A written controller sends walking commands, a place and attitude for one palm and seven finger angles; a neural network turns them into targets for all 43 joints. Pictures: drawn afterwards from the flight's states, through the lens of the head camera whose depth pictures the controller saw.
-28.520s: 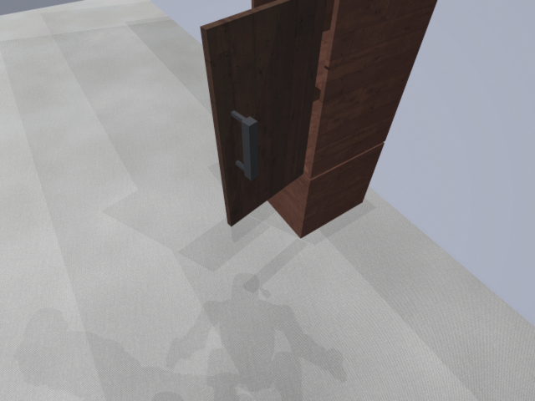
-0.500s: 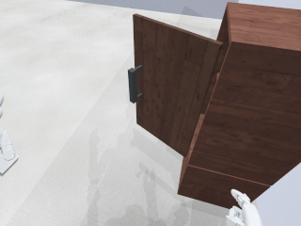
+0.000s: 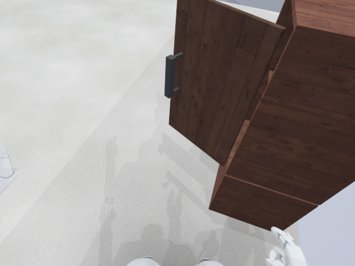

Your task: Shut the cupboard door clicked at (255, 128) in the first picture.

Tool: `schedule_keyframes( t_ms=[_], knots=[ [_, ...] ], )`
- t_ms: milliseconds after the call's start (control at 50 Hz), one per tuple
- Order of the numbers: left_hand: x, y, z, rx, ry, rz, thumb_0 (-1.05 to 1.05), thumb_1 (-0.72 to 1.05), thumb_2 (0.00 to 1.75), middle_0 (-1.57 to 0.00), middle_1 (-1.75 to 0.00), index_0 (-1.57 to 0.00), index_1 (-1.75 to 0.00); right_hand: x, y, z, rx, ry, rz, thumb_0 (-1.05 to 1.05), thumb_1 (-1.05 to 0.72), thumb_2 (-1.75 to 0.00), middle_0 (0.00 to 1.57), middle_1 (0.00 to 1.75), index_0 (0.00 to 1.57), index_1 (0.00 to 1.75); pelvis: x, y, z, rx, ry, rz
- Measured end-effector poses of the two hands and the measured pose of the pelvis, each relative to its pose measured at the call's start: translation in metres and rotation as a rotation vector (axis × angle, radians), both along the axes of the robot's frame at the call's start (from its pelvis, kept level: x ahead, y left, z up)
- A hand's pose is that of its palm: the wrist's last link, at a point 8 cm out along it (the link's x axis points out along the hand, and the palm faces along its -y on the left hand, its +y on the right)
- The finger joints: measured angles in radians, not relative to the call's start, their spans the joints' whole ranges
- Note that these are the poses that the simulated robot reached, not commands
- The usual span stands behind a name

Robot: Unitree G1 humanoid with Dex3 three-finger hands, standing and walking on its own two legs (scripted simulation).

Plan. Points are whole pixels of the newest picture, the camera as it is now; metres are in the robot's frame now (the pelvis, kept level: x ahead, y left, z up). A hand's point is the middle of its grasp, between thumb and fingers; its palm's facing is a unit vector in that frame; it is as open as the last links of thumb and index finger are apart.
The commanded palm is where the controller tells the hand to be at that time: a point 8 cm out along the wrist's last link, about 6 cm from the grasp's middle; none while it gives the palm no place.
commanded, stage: step back with the hand held close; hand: left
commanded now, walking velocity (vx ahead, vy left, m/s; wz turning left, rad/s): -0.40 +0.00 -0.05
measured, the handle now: (174, 75) +0.75 +0.04 +0.01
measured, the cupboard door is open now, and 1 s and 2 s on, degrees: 64 64 64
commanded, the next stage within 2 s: stop stepping back and stand still in 0.36 s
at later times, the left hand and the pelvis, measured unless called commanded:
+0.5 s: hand out of the picture +0.09 +0.17 +0.21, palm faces +0.15 -0.82 -0.55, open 7.4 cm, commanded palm +0.03 +0.25 +0.21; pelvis -0.14 -0.04 +0.01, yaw -6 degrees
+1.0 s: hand out of the picture +0.02 +0.22 +0.23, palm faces +0.27 -0.81 -0.52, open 7.4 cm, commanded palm -0.03 +0.27 +0.21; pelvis -0.20 -0.01 +0.03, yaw -5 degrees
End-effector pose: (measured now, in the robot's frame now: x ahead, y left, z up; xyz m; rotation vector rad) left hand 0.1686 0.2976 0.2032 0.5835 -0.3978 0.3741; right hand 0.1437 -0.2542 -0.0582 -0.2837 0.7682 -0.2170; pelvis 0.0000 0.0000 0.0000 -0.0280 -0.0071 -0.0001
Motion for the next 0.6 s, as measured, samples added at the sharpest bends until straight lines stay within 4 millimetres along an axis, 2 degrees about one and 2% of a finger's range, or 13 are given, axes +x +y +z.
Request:
schedule_keyframes(
  t_ms=[80, 160, 220, 320, 380, 440, 500, 560, 600],
  knots=[
    [-0.013, 0.007, 0.004, 0.025, -0.012, 0.010, 0.01, 0.89, 0.90, -0.22, -0.30, -0.21, -0.30, -0.003, 0.004, -0.001, -0.009, -0.012, 0.000, 0.01, -0.90, -0.89, 0.20, 0.30, 0.20, 0.30, -0.006, 0.002, -0.002, -0.025, -0.006, 0.012],
    [-0.025, 0.015, 0.016, 0.000, -0.050, 0.049, 0.01, 0.89, 0.90, -0.22, -0.30, -0.21, -0.30, -0.006, 0.013, 0.006, 0.008, -0.016, 0.011, 0.01, -0.90, -0.89, 0.20, 0.30, 0.20, 0.30, -0.008, 0.001, 0.008, -0.049, 0.034, -0.007],
    [-0.027, 0.012, 0.018, -0.054, -0.059, 0.049, 0.01, 0.89, 0.90, -0.21, -0.30, -0.21, -0.30, -0.008, 0.020, 0.014, 0.028, -0.028, 0.034, 0.01, -0.90, -0.89, 0.20, 0.30, 0.20, 0.30, -0.016, -0.003, 0.017, -0.048, 0.084, -0.041],
    [-0.020, -0.018, 0.002, -0.119, 0.019, -0.062, 0.01, 0.90, 0.90, -0.21, -0.30, -0.20, -0.30, -0.021, 0.020, 0.020, 0.057, -0.063, 0.066, 0.01, -0.90, -0.89, 0.20, 0.30, 0.21, 0.30, -0.056, -0.014, 0.023, -0.046, 0.135, -0.100],
    [-0.029, -0.047, -0.003, -0.075, 0.066, -0.181, 0.02, 0.90, 0.90, -0.21, -0.30, -0.20, -0.30, -0.040, 0.010, 0.019, 0.067, -0.105, 0.055, 0.01, -0.90, -0.89, 0.21, 0.30, 0.21, 0.30, -0.090, -0.023, 0.017, -0.033, 0.125, -0.129],
    [-0.058, -0.071, 0.006, 0.006, 0.091, -0.285, 0.02, 0.89, 0.90, -0.21, -0.30, -0.21, -0.30, -0.071, -0.005, 0.018, 0.065, -0.125, 0.028, 0.01, -0.90, -0.89, 0.21, 0.30, 0.21, 0.30, -0.121, -0.031, 0.013, -0.069, 0.088, -0.111],
    [-0.103, -0.079, 0.029, 0.101, 0.058, -0.330, 0.02, 0.89, 0.90, -0.22, -0.30, -0.21, -0.30, -0.111, -0.020, 0.020, 0.064, -0.095, -0.029, 0.01, -0.90, -0.89, 0.20, 0.30, 0.21, 0.30, -0.136, -0.039, 0.013, -0.070, 0.043, -0.098],
    [-0.145, -0.067, 0.045, 0.156, 0.003, -0.257, 0.01, 0.89, 0.90, -0.22, -0.30, -0.22, -0.30, -0.149, -0.034, 0.024, 0.032, -0.061, -0.085, 0.01, -0.90, -0.89, 0.20, 0.30, 0.21, 0.30, -0.135, -0.044, 0.016, -0.015, 0.020, -0.121],
    [-0.160, -0.049, 0.048, 0.123, -0.040, -0.151, 0.01, 0.88, 0.90, -0.22, -0.30, -0.22, -0.30, -0.169, -0.044, 0.022, 0.003, -0.051, -0.114, 0.01, -0.90, -0.89, 0.20, 0.30, 0.21, 0.30, -0.133, -0.041, 0.017, 0.000, 0.016, -0.133]
  ],
)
